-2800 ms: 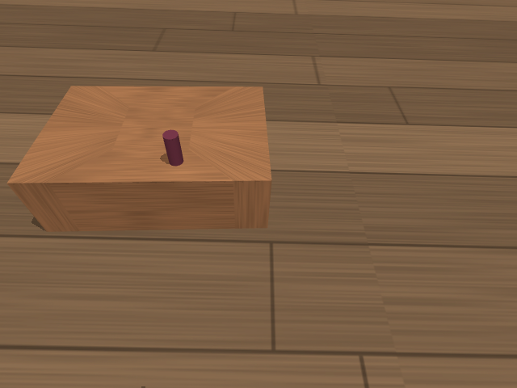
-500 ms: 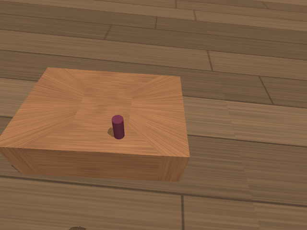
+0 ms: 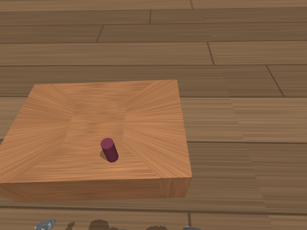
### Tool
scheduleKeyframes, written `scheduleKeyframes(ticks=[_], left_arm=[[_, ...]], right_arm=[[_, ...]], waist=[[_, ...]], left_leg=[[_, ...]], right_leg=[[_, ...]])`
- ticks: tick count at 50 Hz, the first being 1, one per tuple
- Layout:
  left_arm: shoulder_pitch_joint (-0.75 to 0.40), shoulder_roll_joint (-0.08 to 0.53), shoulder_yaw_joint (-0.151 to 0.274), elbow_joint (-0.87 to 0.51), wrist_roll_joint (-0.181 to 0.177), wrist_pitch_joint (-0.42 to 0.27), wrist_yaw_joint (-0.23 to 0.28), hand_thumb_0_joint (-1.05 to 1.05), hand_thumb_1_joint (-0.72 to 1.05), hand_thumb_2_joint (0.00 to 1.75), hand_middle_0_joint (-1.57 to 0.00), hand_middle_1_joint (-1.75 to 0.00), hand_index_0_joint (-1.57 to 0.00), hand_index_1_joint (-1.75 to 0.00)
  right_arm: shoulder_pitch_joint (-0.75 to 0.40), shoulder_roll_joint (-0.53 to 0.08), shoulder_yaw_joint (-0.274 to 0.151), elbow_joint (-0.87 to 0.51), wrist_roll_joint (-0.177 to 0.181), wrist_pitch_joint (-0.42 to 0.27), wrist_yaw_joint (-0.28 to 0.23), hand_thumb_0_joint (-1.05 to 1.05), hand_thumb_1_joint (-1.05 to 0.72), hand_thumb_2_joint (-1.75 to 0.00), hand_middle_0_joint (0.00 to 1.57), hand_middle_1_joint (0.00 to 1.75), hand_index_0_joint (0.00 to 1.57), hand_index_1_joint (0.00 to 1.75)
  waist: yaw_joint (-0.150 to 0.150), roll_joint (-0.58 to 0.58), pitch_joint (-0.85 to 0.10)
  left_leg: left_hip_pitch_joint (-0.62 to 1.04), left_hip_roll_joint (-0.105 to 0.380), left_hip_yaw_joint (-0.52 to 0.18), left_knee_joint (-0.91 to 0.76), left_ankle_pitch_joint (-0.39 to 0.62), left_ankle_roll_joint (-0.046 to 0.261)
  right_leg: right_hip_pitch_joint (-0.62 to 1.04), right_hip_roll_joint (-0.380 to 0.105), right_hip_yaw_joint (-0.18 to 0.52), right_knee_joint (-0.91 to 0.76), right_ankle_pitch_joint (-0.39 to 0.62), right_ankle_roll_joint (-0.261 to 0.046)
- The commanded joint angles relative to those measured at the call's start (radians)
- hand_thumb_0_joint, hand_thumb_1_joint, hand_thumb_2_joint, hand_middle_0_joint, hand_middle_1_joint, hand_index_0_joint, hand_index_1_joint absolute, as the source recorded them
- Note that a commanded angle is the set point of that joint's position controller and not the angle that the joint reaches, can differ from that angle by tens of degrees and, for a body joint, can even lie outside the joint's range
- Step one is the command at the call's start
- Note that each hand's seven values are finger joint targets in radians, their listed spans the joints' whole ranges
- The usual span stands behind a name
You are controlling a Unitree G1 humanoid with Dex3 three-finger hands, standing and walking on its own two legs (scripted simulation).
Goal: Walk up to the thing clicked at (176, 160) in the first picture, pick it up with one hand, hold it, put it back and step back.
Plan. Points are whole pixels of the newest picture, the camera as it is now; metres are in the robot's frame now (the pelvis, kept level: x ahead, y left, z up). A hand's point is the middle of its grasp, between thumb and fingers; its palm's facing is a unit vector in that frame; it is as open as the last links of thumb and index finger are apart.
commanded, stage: walk up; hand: left
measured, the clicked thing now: (110, 150) +0.53 +0.22 -0.35
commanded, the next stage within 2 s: stand in 1.52 s
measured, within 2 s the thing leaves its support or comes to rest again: neither
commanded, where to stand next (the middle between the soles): +0.11 +0.01 m, yaw +0 degrees
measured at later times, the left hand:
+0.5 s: hand out of the picture +0.10 +0.27 -0.15, palm faces +0.00 -0.94 -0.33, open 7.4 cm
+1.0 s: hand out of the picture +0.13 +0.27 -0.13, palm faces +0.02 -0.95 -0.32, open 7.4 cm
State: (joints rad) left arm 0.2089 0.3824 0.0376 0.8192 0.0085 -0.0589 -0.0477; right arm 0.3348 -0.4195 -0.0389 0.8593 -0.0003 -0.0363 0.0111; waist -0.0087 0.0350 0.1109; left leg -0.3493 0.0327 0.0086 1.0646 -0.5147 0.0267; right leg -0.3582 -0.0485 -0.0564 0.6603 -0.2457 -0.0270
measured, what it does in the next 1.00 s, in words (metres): steps on the spot: left foot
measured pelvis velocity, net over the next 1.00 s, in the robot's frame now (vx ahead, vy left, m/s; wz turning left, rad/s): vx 0.05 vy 0.02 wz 0.03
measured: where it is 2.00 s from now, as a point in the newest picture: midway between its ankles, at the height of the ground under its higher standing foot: outside the picture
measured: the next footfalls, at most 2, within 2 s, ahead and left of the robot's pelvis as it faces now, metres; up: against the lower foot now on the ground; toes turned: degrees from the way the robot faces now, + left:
left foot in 0.20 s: +0.13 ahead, +0.14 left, +0.00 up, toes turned +2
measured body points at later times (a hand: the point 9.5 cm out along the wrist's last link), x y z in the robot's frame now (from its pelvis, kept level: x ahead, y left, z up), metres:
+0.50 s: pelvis +0.05 +0.01 +0.01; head +0.07 +0.03 +0.46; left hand +0.10 +0.32 -0.13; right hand +0.17 -0.29 -0.11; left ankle +0.09 +0.14 -0.72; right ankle +0.07 -0.12 -0.72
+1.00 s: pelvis +0.05 +0.02 +0.03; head +0.06 +0.02 +0.48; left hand +0.13 +0.32 -0.11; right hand +0.16 -0.28 -0.10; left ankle +0.09 +0.14 -0.72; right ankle +0.07 -0.12 -0.72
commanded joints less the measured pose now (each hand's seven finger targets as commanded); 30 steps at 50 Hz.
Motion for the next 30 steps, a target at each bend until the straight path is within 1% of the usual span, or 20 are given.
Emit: scheduleKeyframes(ticks=[1,3,5,7,8,9,10,11,12,13,15,16,17,18,19,21,23,24,26,30], left_arm=[[0.056,0.276,0.072,-0.042,0.0,-0.016,0.04,0.0,0.9,0.9,-0.2,-0.3,-0.2,-0.3],[0.037,0.263,0.064,-0.046,0.009,-0.012,0.046,0.0,0.9,0.9,-0.2,-0.3,-0.2,-0.3],[0.019,0.257,0.058,-0.036,0.005,-0.006,0.051,0.0,0.9,0.9,-0.2,-0.3,-0.2,-0.3],[-0.044,0.259,0.049,-0.037,-0.008,0.008,0.052,0.0,0.9,0.9,-0.2,-0.3,-0.2,-0.3],[-0.057,0.247,0.042,-0.033,-0.014,0.015,0.052,0.0,0.9,0.9,-0.2,-0.3,-0.2,-0.3],[-0.044,0.225,0.031,-0.024,-0.016,0.024,0.051,0.0,0.9,0.9,-0.2,-0.3,-0.2,-0.3],[-0.051,0.198,0.021,-0.023,-0.02,0.031,0.05,0.0,0.9,0.9,-0.2,-0.3,-0.2,-0.3],[-0.014,0.191,0.021,-0.002,-0.032,0.042,0.053,0.0,0.9,0.9,-0.2,-0.3,-0.2,-0.3],[-0.005,0.221,0.035,0.05,-0.023,0.052,0.059,0.0,0.9,0.9,-0.2,-0.3,-0.2,-0.3],[0.002,0.215,0.032,0.063,-0.02,0.051,0.056,0.0,0.9,0.9,-0.2,-0.3,-0.2,-0.3],[0.016,0.205,0.028,0.104,-0.016,0.04,0.052,0.0,0.9,0.9,-0.2,-0.3,-0.2,-0.3],[0.008,0.222,0.029,0.12,-0.011,0.032,0.053,0.0,0.9,0.9,-0.2,-0.3,-0.2,-0.3],[-0.036,0.246,0.03,0.12,-0.006,0.027,0.051,0.0,0.9,0.9,-0.2,-0.3,-0.2,-0.3],[-0.083,0.255,0.027,0.12,-0.004,0.028,0.049,0.0,0.9,0.9,-0.2,-0.3,-0.2,-0.3],[-0.1,0.243,0.021,0.128,-0.006,0.027,0.048,0.0,0.9,0.9,-0.2,-0.3,-0.2,-0.3],[-0.099,0.218,0.007,0.157,-0.01,0.023,0.048,0.0,0.9,0.9,-0.2,-0.3,-0.2,-0.3],[-0.094,0.21,0.004,0.189,-0.011,0.018,0.048,0.0,0.9,0.9,-0.2,-0.3,-0.2,-0.3],[-0.107,0.216,0.005,0.198,-0.012,0.015,0.049,0.0,0.9,0.9,-0.2,-0.3,-0.2,-0.3],[-0.134,0.214,0.003,0.209,-0.015,0.016,0.049,0.0,0.9,0.9,-0.2,-0.3,-0.2,-0.3],[-0.137,0.196,-0.003,0.245,-0.016,0.019,0.049,0.0,0.9,0.9,-0.2,-0.3,-0.2,-0.3]], right_arm=[[0.09,-0.182,-0.056,-0.031,0.0,-0.018,-0.008,0.0,-0.9,-0.9,0.2,0.3,0.2,0.3],[0.075,-0.152,-0.05,-0.017,-0.003,-0.011,-0.008,0.0,-0.9,-0.9,0.2,0.3,0.2,0.3],[0.031,-0.144,-0.047,-0.002,-0.003,-0.01,-0.012,0.0,-0.9,-0.9,0.2,0.3,0.2,0.3],[0.034,-0.138,-0.05,0.021,-0.002,-0.009,-0.019,0.0,-0.9,-0.9,0.2,0.3,0.2,0.3],[0.025,-0.15,-0.053,0.027,-0.004,-0.012,-0.02,0.0,-0.9,-0.9,0.2,0.3,0.2,0.3],[-0.013,-0.177,-0.059,0.024,-0.012,-0.014,-0.022,0.0,-0.9,-0.9,0.2,0.3,0.2,0.3],[-0.035,-0.225,-0.067,0.017,-0.024,-0.016,-0.025,0.0,-0.9,-0.9,0.2,0.3,0.2,0.3],[-0.118,-0.274,-0.066,-0.005,-0.008,-0.021,-0.023,0.0,-0.9,-0.9,0.2,0.3,0.2,0.3],[-0.174,-0.279,-0.065,-0.002,-0.004,-0.018,-0.018,0.0,-0.9,-0.9,0.2,0.3,0.2,0.3],[-0.208,-0.256,-0.052,0.0,-0.009,-0.014,-0.018,0.0,-0.9,-0.9,0.2,0.3,0.2,0.3],[-0.246,-0.214,-0.031,0.02,-0.006,-0.006,-0.018,0.0,-0.9,-0.9,0.2,0.3,0.2,0.3],[-0.259,-0.189,-0.023,0.029,0.002,-0.002,-0.015,0.0,-0.9,-0.9,0.2,0.3,0.2,0.3],[-0.24,-0.18,-0.019,0.045,0.003,0.004,-0.012,0.0,-0.9,-0.9,0.2,0.3,0.2,0.3],[-0.217,-0.181,-0.018,0.063,0.002,0.008,-0.01,0.0,-0.9,-0.9,0.2,0.3,0.2,0.3],[-0.219,-0.178,-0.017,0.082,0.001,0.009,-0.009,0.0,-0.9,-0.9,0.2,0.3,0.2,0.3],[-0.264,-0.176,-0.011,0.099,0.002,0.003,-0.006,0.0,-0.9,-0.9,0.2,0.3,0.2,0.3],[-0.282,-0.167,-0.002,0.12,0.009,-0.001,-0.006,0.0,-0.9,-0.9,0.2,0.3,0.2,0.3],[-0.283,-0.166,0.0,0.13,0.012,-0.001,-0.007,0.0,-0.9,-0.9,0.2,0.3,0.2,0.3],[-0.29,-0.163,0.001,0.154,0.011,0.0,-0.009,0.0,-0.9,-0.9,0.2,0.3,0.2,0.3],[-0.331,-0.162,0.003,0.186,0.013,0.004,-0.008,0.0,-0.9,-0.9,0.2,0.3,0.2,0.3]], waist=[[0.015,-0.211,-0.088],[0.014,-0.215,-0.102],[0.024,-0.215,-0.13],[-0.012,-0.177,-0.153],[-0.02,-0.149,-0.151],[-0.012,-0.109,-0.131],[-0.008,-0.009,-0.12],[0.031,0.108,-0.123],[0.037,0.118,-0.101],[0.052,0.096,-0.101],[0.061,0.102,-0.111],[0.059,0.092,-0.111],[0.03,0.054,-0.095],[0.002,0.039,-0.081],[0.0,0.046,-0.091],[0.018,0.04,-0.131],[0.023,0.008,-0.156],[0.016,-0.015,-0.169],[0.007,-0.026,-0.165],[0.018,-0.029,-0.174]], left_leg=[[-0.136,0.035,-0.021,-0.053,0.065,-0.005],[-0.07,0.03,0.004,-0.201,0.089,-0.019],[0.009,0.02,0.025,-0.299,0.137,-0.026],[0.124,-0.004,0.052,-0.407,0.279,-0.015],[0.168,-0.012,0.047,-0.468,0.351,-0.007],[0.194,0.014,-0.006,-0.507,0.371,0.009],[0.166,0.129,-0.171,-0.577,0.372,0.042],[0.016,0.274,-0.365,-0.681,0.277,0.144],[-0.084,0.299,-0.387,-0.703,0.192,0.194],[-0.104,0.259,-0.324,-0.691,0.182,0.172],[-0.075,0.168,-0.201,-0.622,0.22,0.084],[-0.055,0.131,-0.156,-0.576,0.237,0.046],[-0.033,0.092,-0.137,-0.564,0.185,0.021],[0.021,0.081,-0.129,-0.591,0.112,0.017],[0.07,0.092,-0.14,-0.612,0.12,0.019],[0.105,0.114,-0.154,-0.625,0.229,0.028],[0.129,0.118,-0.14,-0.62,0.342,0.027],[0.148,0.108,-0.124,-0.615,0.394,0.021],[0.176,0.099,-0.107,-0.635,0.429,0.011],[0.217,0.107,-0.106,-0.677,0.462,0.01]], right_leg=[[0.121,-0.203,0.231,-0.266,0.268,-0.207],[0.087,-0.198,0.182,-0.235,0.351,-0.207],[0.059,-0.204,0.166,-0.18,0.412,-0.198],[-0.005,-0.202,0.15,-0.118,0.345,-0.168],[-0.041,-0.187,0.147,-0.079,0.271,-0.139],[-0.11,-0.166,0.151,-0.07,0.161,-0.104],[-0.146,-0.109,0.125,-0.018,0.01,-0.054],[-0.029,0.013,0.044,0.088,-0.183,-0.009],[0.071,0.01,0.052,0.147,-0.261,-0.011],[0.098,0.015,0.055,0.106,-0.255,-0.015],[0.136,-0.013,0.074,-0.065,-0.094,-0.021],[0.124,-0.049,0.123,-0.137,-0.054,-0.03],[0.076,-0.085,0.191,-0.19,-0.086,-0.044],[0.016,-0.103,0.201,-0.208,-0.136,-0.051],[0.001,-0.098,0.187,-0.211,-0.132,-0.045],[0.058,-0.065,0.138,-0.216,-0.044,-0.025],[0.118,-0.072,0.13,-0.235,0.048,-0.019],[0.136,-0.079,0.133,-0.247,0.105,-0.017],[0.14,-0.089,0.134,-0.272,0.138,-0.013],[0.177,-0.091,0.117,-0.317,0.149,0.0]])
